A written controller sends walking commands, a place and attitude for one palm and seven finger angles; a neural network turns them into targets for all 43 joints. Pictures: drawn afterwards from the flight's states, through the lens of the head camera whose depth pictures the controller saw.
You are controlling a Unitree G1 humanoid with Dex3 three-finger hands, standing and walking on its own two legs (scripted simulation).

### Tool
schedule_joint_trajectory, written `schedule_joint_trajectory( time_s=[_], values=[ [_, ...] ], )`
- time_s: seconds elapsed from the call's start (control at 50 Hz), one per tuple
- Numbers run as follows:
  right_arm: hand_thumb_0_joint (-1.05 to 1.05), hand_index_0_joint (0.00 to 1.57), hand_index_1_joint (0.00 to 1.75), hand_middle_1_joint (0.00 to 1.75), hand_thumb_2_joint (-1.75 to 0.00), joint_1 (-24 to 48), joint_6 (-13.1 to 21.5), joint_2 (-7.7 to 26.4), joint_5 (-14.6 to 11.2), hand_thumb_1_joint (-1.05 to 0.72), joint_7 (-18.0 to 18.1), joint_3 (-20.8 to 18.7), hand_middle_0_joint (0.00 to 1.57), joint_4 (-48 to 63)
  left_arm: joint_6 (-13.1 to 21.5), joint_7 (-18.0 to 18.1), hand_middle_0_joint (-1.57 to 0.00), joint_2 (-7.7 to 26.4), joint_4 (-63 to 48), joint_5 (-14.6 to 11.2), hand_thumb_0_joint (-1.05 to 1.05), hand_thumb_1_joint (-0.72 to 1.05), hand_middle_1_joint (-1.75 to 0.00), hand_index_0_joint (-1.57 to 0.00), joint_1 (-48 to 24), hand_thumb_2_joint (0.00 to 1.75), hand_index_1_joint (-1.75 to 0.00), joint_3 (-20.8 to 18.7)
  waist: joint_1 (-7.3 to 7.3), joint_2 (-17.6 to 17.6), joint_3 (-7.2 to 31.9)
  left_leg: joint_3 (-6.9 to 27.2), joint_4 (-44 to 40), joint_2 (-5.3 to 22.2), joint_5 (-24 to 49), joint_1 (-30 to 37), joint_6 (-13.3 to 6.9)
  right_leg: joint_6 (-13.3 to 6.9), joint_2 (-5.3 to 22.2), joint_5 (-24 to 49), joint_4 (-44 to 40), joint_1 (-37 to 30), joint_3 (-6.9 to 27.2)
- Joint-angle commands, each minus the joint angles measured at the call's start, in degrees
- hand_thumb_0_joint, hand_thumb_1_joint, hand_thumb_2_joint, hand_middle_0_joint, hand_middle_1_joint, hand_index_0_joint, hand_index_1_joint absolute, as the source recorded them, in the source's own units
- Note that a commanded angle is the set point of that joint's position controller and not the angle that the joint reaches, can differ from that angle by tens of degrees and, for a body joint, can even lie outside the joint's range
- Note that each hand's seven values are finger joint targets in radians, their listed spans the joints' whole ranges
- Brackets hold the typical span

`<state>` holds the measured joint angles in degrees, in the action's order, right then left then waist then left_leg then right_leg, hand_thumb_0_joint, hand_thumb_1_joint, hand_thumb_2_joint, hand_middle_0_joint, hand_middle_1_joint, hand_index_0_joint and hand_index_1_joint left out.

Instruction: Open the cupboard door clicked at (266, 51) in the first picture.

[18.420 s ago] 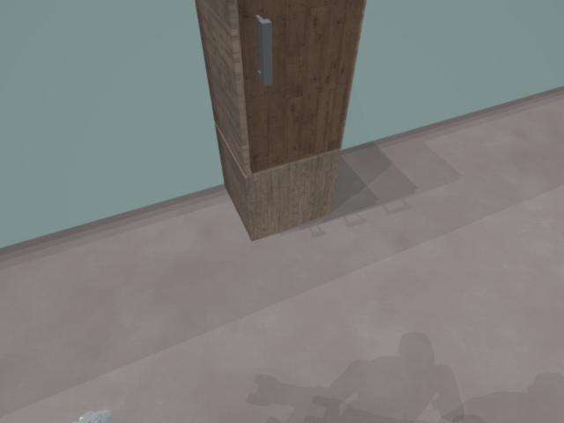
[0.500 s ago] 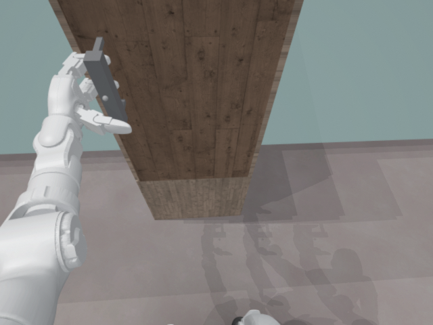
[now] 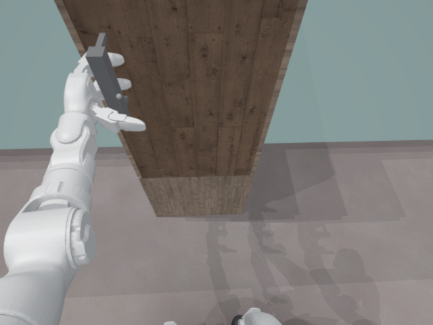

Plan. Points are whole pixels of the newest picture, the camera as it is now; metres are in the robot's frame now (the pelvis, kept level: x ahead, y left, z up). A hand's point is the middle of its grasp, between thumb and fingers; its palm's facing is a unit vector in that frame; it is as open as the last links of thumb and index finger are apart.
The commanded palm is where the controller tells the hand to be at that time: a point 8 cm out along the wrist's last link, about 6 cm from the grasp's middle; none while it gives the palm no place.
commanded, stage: slide the fingers in behind the handle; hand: left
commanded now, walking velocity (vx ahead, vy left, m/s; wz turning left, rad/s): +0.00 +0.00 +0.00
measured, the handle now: (113, 81) +0.54 +0.17 +0.12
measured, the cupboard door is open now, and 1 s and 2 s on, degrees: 0 0 17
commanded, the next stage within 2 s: close the thumb around the handle in 0.22 s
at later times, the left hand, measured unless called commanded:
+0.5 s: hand (117, 95) +0.50 +0.16 +0.12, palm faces -0.02 -1.00 -0.01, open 12.8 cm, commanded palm +0.48 +0.20 +0.12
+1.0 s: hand (122, 96) +0.50 +0.15 +0.12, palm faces -0.04 -1.00 +0.01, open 5.9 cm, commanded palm +0.48 +0.20 +0.12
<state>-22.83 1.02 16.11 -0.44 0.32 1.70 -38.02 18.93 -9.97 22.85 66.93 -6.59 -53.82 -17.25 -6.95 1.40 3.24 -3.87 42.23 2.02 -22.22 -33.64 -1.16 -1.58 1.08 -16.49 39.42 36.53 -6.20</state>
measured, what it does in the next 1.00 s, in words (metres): stands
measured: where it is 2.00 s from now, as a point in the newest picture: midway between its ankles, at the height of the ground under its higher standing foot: outside the picture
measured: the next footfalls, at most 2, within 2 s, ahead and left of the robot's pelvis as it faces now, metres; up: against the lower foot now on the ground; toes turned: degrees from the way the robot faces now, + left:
none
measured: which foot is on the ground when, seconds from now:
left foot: down 0.00-1.00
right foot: down 0.00-1.00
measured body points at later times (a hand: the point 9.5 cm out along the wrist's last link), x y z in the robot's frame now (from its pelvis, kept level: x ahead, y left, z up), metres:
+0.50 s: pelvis -0.01 +0.00 +0.00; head +0.09 +0.00 +0.44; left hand +0.50 +0.21 +0.12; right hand +0.00 -0.27 -0.12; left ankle -0.02 +0.10 -0.71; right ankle +0.02 -0.11 -0.71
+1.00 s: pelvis -0.01 +0.00 +0.00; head +0.09 +0.01 +0.44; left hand +0.50 +0.20 +0.12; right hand +0.00 -0.26 -0.12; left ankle -0.02 +0.10 -0.71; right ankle +0.02 -0.11 -0.71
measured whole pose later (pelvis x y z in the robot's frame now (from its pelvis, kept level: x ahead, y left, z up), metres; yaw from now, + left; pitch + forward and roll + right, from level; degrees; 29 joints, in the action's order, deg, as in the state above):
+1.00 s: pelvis -0.01 +0.00 +0.00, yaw +0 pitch +14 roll -1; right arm -23.7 1.3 16.2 -0.2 0.5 2.3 -37.1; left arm 18.9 -11.2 23.7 68.9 -5.3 -55.9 -19.4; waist -8.5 1.2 3.4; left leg -4.1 43.8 2.0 -22.3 -36.0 -1.6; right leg -1.3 1.0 -16.0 40.2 38.7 -5.7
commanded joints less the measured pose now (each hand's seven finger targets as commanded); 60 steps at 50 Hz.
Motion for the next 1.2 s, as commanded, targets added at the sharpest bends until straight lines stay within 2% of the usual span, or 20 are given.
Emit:
schedule_joint_trajectory(
  time_s=[0.0, 0.12, 0.26, 0.3, 0.38, 0.42, 0.56, 0.6, 0.66, 0.68, 0.72, 0.8, 0.84, 0.9, 0.96, 1.06, 1.08, 1.1, 1.12, 1.18],
  values=[
    [0.00, 0.20, 0.30, 0.30, -0.90, -7.25, 1.60, 8.78, 0.07, -0.90, 0.79, -3.23, 0.20, 3.27, 3.90, -0.50, -0.30, 9.84, -12.54, 0.15, 0.00, -0.50, -1.20, -0.30, -30.09, 0.30, -1.20, 0.40, -2.39, 2.27, 23.76, 4.35, -4.18, -1.78, 18.11, 9.91, -0.39, 0.41, -2.43, 18.37, -2.29, -12.89, 4.64],
    [0.00, 0.20, 0.30, 0.30, -0.90, -7.45, 1.63, 9.10, -0.03, -0.90, 1.03, -3.10, 0.20, 3.19, 3.42, -0.78, -0.30, 11.42, -10.71, 0.03, 0.00, -0.50, -1.20, -0.30, -30.97, 0.30, -1.20, -0.55, -3.01, 0.67, 21.33, 4.33, -4.49, -1.74, 15.05, 7.68, -0.60, 0.56, -2.44, 16.18, -2.85, -12.31, 4.84],
    [0.00, 0.20, 0.30, 0.30, -0.90, -8.07, 1.96, 9.21, 0.08, -0.90, 1.26, -2.87, 0.20, 3.10, 2.97, -1.12, -0.30, 11.98, -9.03, -0.04, 0.00, -0.50, -1.20, -0.30, -32.54, 0.30, -1.20, -0.91, -3.60, 1.57, 21.24, 4.48, -4.20, -1.95, 13.72, 6.85, -0.74, 0.47, -2.29, 14.76, -2.81, -11.70, 4.89],
    [0.00, 0.20, 0.30, 0.30, -0.90, -8.15, 1.88, 9.58, 0.01, -0.90, 1.35, -2.90, 0.20, 3.15, 2.70, -1.18, -0.30, 14.07, -8.22, 0.15, 0.00, -0.50, -1.20, -0.30, -31.36, 0.30, -1.20, -2.35, -3.10, 0.49, 22.16, 4.49, -4.03, -1.91, 13.35, 6.12, -0.74, 0.48, -2.32, 14.48, -2.69, -12.11, 5.07],
    [0.00, 0.20, 0.30, 0.30, -0.90, -8.57, 1.92, 9.51, 0.12, -0.90, 1.33, -3.03, 0.20, 3.27, 2.90, -1.48, -0.32, 14.66, -9.73, 0.10, 0.00, -0.28, -1.22, -0.32, -32.24, 0.40, -1.22, -2.66, -3.02, 2.26, 24.06, 4.65, -3.79, -1.82, 14.87, 7.26, -0.60, 0.53, -2.31, 15.34, -2.28, -12.01, 4.94],
    [0.00, 0.20, 0.30, 0.30, -0.90, -8.42, 1.93, 9.27, 0.12, -0.90, 1.09, -3.02, 0.20, 3.55, 2.71, -1.60, -0.32, 11.79, -9.24, -0.12, 0.00, -0.16, -1.24, -0.32, -31.07, 0.44, -1.24, -0.98, -2.95, 2.46, 23.46, 4.72, -3.91, -1.77, 14.97, 8.01, -0.43, 0.45, -2.44, 14.80, -2.40, -10.97, 4.59],
    [0.00, 0.20, 0.30, 0.30, -0.90, -8.89, 1.91, 9.69, 0.18, -0.90, 1.23, -2.98, 0.20, 3.32, 2.75, -0.82, -0.35, 13.89, -8.38, 0.17, 0.00, 0.23, -1.28, -0.35, -32.31, 0.61, -1.28, -2.27, -3.44, 0.20, 21.51, 4.92, -4.08, -1.75, 13.02, 6.04, -0.73, 0.43, -2.47, 13.14, -2.65, -11.20, 4.69],
    [0.00, 0.20, 0.30, 0.30, -0.90, -8.54, 2.01, 9.46, 0.13, -0.90, 1.11, -2.97, 0.20, 3.32, 2.63, -0.88, -0.36, 12.58, -8.49, 0.41, 0.00, 0.34, -1.29, -0.36, -32.53, 0.66, -1.29, -1.17, -3.46, 2.71, 22.19, 4.71, -3.95, -1.82, 12.45, 7.04, -0.54, 0.46, -2.40, 12.50, -2.80, -10.03, 4.84],
    [0.00, 0.20, 0.30, 0.30, -0.90, -9.18, 2.02, 9.88, 0.26, -0.90, 1.25, -2.99, 0.20, 3.23, 2.82, -0.89, -0.37, 14.84, -8.29, 0.34, 0.00, 0.51, -1.31, -0.37, -32.31, 0.73, -1.31, -2.77, -3.39, 0.35, 22.53, 5.03, -4.04, -1.72, 13.06, 6.36, -0.73, 0.41, -2.48, 12.98, -2.61, -11.23, 4.75],
    [0.00, 0.20, 0.30, 0.30, -0.90, -8.72, 2.06, 9.64, 0.13, -0.90, 1.17, -2.92, 0.20, 3.53, 2.83, -1.17, -0.38, 14.19, -8.81, 0.48, 0.00, 0.56, -1.31, -0.38, -31.91, 0.76, -1.31, -2.16, -3.04, 3.19, 23.09, 4.64, -3.96, -1.80, 13.37, 6.81, -0.54, 0.39, -2.39, 13.27, -2.53, -10.81, 4.96],
    [0.00, 0.20, 0.30, 0.30, -0.90, -8.88, 1.96, 9.63, 0.17, -0.90, 1.12, -2.98, 0.20, 3.39, 2.77, -1.30, -0.38, 14.25, -8.65, 0.22, 0.00, 0.68, -1.33, -0.38, -31.81, 0.80, -1.33, -2.50, -3.26, 0.79, 22.84, 4.78, -3.91, -1.70, 13.15, 6.27, -0.59, 0.52, -2.46, 13.31, -2.57, -11.27, 4.80],
    [0.00, 0.20, 0.30, 0.30, -0.90, -8.73, 1.90, 9.52, 0.11, -0.90, 1.07, -2.86, 0.20, 3.66, 2.77, -1.76, -0.40, 12.67, -9.20, 0.08, 0.00, 0.90, -1.35, -0.40, -31.97, 0.90, -1.35, -1.04, -3.38, 2.54, 22.44, 4.99, -4.03, -1.66, 12.95, 7.09, -0.45, 0.35, -2.52, 12.68, -2.44, -10.06, 4.55],
    [0.00, 0.20, 0.30, 0.30, -0.90, -8.97, 1.84, 9.96, 0.16, -0.90, 1.21, -2.99, 0.20, 3.71, 2.61, -1.35, -0.40, 15.24, -8.71, 0.08, 0.00, 0.90, -1.35, -0.40, -31.67, 0.90, -1.35, -3.24, -3.22, 0.51, 22.18, 4.98, -4.08, -1.60, 12.42, 5.77, -0.58, 0.49, -2.52, 12.40, -2.50, -10.81, 4.76],
    [0.00, 0.20, 0.30, 0.30, -0.90, -8.72, 1.76, 9.44, 0.34, -0.90, 1.11, -2.87, 0.20, 4.00, 2.97, -0.29, -0.40, 15.47, -10.50, 0.48, 0.00, 0.90, -1.35, -0.40, -32.09, 0.90, -1.35, -3.76, -2.51, 3.20, 23.56, 4.93, -3.95, -1.75, 14.42, 7.04, -0.41, 0.39, -2.47, 13.84, -2.06, -11.10, 4.71],
    [0.00, 0.20, 0.30, 0.30, -0.90, -8.91, 1.63, 9.45, 0.42, -0.90, 1.02, -2.99, 0.20, 4.22, 3.66, 0.67, -0.40, 17.15, -10.64, 1.04, 0.00, 0.90, -1.35, -0.40, -30.12, 0.90, -1.35, -5.10, -2.02, 0.65, 23.08, 4.63, -3.87, -1.69, 14.82, 5.89, -0.63, 0.48, -2.55, 14.86, -2.01, -12.71, 4.78],
    [0.00, 0.20, 0.30, 0.30, -0.90, -8.40, 1.73, 9.20, 0.36, -0.90, 0.89, -3.12, 0.20, 4.74, 4.35, 0.76, -0.40, 14.85, -12.85, 0.91, 0.00, 0.90, -1.35, -0.40, -30.13, 0.90, -1.35, -3.70, -1.91, 2.74, 25.29, 4.69, -3.93, -1.67, 16.51, 8.90, -0.38, 0.28, -2.65, 15.80, -1.73, -12.48, 4.55],
    [0.00, 0.20, 0.30, 0.30, -0.90, -8.28, 1.69, 9.36, 0.28, -0.90, 0.89, -3.20, 0.20, 4.62, 4.43, 0.86, -0.40, 16.51, -12.48, 0.92, 0.00, 0.90, -1.35, -0.40, -29.15, 0.90, -1.35, -5.12, -1.33, 2.45, 24.95, 4.56, -3.97, -1.59, 16.64, 8.30, -0.29, 0.34, -2.67, 16.04, -1.84, -12.92, 4.68],
    [0.00, 0.20, 0.30, 0.30, -0.90, -8.13, 1.59, 9.22, 0.29, -0.90, 0.84, -3.14, 0.20, 4.67, 4.55, 0.72, -0.40, 15.48, -13.19, 0.91, 0.00, 0.90, -1.35, -0.40, -29.23, 0.90, -1.35, -4.10, -1.48, 2.87, 25.50, 4.50, -4.07, -1.62, 17.02, 8.54, -0.23, 0.36, -2.68, 16.65, -1.70, -13.49, 4.76],
    [0.00, 0.20, 0.30, 0.30, -0.90, -7.57, 1.76, 8.80, 0.17, -0.90, 0.65, -3.14, 0.20, 4.84, 4.37, 0.41, -0.40, 11.43, -13.10, 0.51, 0.00, 0.90, -1.35, -0.40, -28.74, 0.90, -1.35, -1.36, -1.91, 3.24, 24.48, 4.30, -4.15, -1.62, 16.48, 8.89, -0.19, 0.36, -2.74, 16.22, -2.06, -12.55, 4.60],
    [0.00, 0.20, 0.30, 0.30, -0.90, -7.34, 1.81, 9.03, 0.09, -0.90, 0.53, -3.51, 0.20, 5.20, 4.68, 0.24, -0.40, 11.91, -14.52, -0.39, 0.00, 0.90, -1.35, -0.40, -23.67, 0.90, -1.35, -2.78, -0.46, 1.21, 25.51, 3.79, -4.44, -1.55, 17.65, 8.70, -0.31, 0.31, -2.74, 17.89, -2.06, -15.11, 4.62]
  ],
)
